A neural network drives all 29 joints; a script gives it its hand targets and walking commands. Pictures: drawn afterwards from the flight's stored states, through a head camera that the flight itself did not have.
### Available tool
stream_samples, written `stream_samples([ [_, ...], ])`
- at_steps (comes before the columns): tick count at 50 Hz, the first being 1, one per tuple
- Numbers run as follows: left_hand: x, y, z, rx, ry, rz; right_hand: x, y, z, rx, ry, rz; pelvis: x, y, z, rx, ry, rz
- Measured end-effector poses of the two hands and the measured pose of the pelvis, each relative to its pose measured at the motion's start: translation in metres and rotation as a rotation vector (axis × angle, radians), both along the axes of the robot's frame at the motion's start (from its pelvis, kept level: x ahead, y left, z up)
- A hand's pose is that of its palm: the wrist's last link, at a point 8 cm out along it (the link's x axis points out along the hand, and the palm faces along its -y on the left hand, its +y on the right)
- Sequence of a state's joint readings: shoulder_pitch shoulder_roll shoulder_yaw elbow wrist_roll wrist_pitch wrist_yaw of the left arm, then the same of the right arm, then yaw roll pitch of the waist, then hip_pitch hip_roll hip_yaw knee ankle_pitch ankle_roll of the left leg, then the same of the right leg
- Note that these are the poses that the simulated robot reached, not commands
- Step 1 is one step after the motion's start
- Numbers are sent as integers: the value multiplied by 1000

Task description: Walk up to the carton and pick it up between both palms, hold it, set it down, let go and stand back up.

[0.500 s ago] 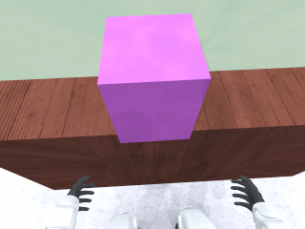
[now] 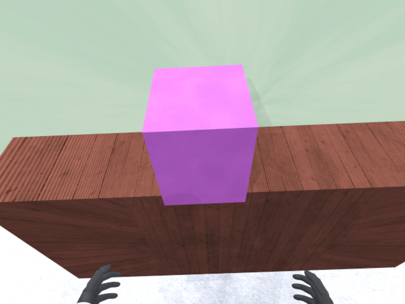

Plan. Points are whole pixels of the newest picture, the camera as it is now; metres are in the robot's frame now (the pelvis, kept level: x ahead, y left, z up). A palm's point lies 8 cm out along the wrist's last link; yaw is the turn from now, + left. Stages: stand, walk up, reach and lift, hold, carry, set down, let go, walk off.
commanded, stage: reach and lift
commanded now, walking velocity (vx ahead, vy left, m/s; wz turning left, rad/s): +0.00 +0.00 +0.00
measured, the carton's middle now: (201, 137) +0.48 +0.01 +0.06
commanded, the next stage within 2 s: none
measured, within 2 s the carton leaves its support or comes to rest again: neither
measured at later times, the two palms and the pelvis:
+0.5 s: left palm (98, 275) +0.22 +0.23 -0.04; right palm (310, 268) +0.20 -0.19 -0.04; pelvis +0.05 +0.00 +0.02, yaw +0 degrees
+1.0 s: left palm (98, 254) +0.24 +0.22 +0.00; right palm (310, 237) +0.25 -0.19 -0.01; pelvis +0.09 +0.01 +0.02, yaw +0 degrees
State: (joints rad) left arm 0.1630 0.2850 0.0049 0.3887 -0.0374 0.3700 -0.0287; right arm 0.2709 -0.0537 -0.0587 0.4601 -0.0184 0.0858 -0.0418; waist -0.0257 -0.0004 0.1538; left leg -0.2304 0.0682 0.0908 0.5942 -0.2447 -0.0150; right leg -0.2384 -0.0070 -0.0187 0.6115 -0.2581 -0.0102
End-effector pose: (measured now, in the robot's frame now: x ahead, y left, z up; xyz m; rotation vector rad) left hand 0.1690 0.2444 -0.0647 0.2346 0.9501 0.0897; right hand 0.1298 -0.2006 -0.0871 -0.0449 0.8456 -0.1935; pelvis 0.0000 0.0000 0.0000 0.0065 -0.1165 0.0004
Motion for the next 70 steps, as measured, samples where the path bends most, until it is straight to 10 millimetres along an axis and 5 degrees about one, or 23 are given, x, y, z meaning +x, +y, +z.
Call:
stream_samples([
  [11,14,-14,10,-58,-111,25,26,-12,28,-40,-85,42,15,2,10,-4,-15,-6],
  [27,54,-16,30,-105,-269,33,77,17,47,14,-192,45,57,6,20,-2,56,-9],
  [41,69,-12,48,-122,-428,18,106,10,68,-2,-360,36,90,16,22,-17,75,-11],
  [61,91,-30,85,-176,-652,33,133,16,109,38,-570,46,70,8,21,-10,38,-5],
  [70,114,-32,98,-193,-618,55,156,19,122,49,-547,50,58,8,21,-1,44,-16],
])
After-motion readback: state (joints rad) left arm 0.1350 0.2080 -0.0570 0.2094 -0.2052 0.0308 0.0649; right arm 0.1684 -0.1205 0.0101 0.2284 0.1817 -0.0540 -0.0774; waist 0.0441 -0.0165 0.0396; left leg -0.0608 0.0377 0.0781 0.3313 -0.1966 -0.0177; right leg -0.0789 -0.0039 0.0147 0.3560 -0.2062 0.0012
